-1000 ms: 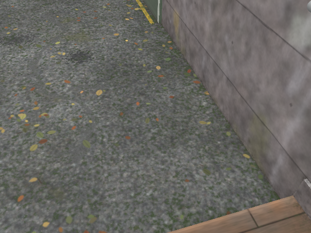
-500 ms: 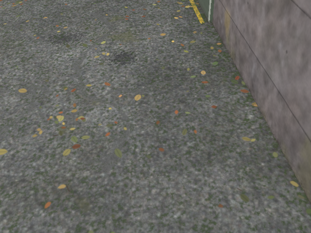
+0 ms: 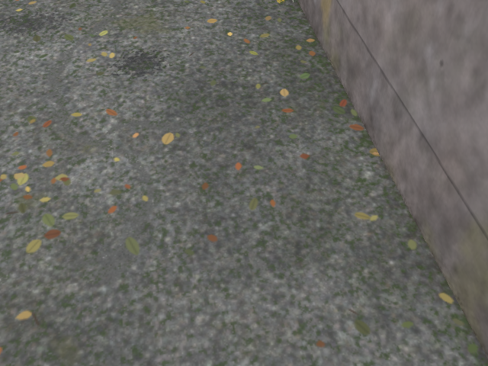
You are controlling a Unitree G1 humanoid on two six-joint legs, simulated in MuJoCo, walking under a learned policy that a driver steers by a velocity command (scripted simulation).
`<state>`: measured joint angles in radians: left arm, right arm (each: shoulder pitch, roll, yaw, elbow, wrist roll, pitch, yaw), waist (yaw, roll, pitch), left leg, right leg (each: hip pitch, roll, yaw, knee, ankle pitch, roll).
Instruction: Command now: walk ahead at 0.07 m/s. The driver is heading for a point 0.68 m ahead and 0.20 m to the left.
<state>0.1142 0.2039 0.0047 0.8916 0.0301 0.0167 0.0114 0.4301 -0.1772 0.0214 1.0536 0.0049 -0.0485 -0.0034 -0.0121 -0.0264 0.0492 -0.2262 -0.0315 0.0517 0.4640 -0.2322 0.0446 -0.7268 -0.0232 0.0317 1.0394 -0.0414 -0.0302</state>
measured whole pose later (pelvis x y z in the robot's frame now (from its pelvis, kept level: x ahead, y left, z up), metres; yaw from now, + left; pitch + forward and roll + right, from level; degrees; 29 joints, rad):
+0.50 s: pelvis +0.09 -0.02 +0.00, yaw +10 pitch +1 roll -1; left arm 0.34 0.28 0.09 0.96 0.02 -0.02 0.00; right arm 0.24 -0.22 -0.04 0.90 -0.04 0.05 0.06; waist 0.03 -0.03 -0.05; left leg -0.38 0.03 0.07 0.80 -0.39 0.07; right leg -0.20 -0.05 -0.20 0.45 -0.27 -0.03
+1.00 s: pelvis +0.32 +0.06 -0.07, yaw +25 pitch +2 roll +2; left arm -0.04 0.24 0.05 0.82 0.03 -0.05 -0.05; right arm 0.53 -0.23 -0.04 1.00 -0.04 -0.06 -0.03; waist -0.14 -0.04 0.01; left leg 0.05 -0.14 -0.13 0.70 -0.76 0.10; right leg -0.53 -0.05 0.01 0.46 0.37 -0.03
